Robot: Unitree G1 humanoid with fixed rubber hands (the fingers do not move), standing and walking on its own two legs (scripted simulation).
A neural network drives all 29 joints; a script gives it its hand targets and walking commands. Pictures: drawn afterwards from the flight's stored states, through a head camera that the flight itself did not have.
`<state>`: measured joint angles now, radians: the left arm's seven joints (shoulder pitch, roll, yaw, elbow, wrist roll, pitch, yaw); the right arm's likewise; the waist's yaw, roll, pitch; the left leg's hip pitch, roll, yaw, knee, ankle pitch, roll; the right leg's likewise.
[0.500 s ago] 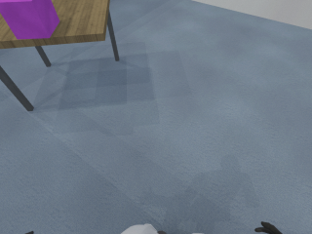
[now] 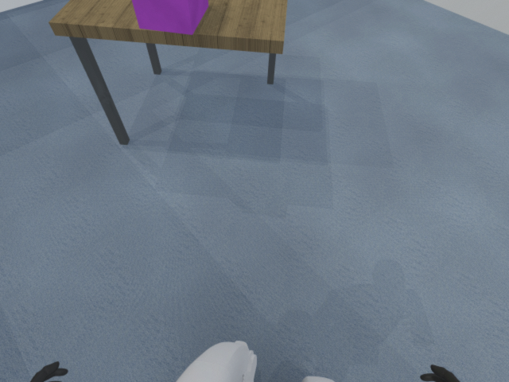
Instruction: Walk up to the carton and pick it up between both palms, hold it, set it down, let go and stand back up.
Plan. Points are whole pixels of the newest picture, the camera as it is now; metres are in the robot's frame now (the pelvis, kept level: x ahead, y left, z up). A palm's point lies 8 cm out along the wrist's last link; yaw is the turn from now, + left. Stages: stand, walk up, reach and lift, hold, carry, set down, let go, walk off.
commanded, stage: walk up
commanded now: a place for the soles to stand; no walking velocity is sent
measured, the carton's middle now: out of the picture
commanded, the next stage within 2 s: none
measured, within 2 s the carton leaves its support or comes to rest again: neither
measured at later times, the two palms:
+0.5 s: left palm out of the picture +0.07 +0.55 -0.09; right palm (300, 277) +0.29 -0.07 -0.08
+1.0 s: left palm out of the picture +0.16 +0.77 -0.12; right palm (182, 207) +0.42 +0.16 -0.08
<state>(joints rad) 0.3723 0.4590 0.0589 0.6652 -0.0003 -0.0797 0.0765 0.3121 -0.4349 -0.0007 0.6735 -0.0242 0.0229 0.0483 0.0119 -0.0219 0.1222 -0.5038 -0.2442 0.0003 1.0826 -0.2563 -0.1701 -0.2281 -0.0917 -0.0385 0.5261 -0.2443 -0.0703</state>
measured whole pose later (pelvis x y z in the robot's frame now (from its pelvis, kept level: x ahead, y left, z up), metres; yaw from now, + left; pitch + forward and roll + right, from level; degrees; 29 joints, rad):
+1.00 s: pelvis +0.24 +0.45 -0.02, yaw +7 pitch -2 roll -3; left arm 0.52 0.42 0.10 0.75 0.00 -0.03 0.08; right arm 0.19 -0.44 0.00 0.69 0.00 -0.01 0.02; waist 0.06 0.00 0.12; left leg -0.66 -0.08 -0.09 1.46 -0.43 -0.02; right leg -0.17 -0.05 0.01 0.64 -0.45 0.03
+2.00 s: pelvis +0.47 +0.63 -0.03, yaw +6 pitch -7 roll +2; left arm 0.33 0.49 0.13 0.75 0.00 0.09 -0.04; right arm 0.36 -0.40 0.00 0.85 0.00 -0.07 -0.07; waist 0.08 -0.22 0.17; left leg -0.16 -0.02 -0.04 0.75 -0.48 -0.02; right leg -0.35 0.05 0.20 1.22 -0.42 -0.02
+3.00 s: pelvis +0.61 +0.41 -0.04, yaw -6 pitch -2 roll +2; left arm 0.19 0.33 0.06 0.75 0.00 -0.03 0.08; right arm 0.11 -0.51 0.00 0.85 0.00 0.08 -0.05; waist 0.08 0.17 0.23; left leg -0.54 -0.07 -0.12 1.39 -0.52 -0.02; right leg -0.49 0.05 0.14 0.89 -0.35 0.01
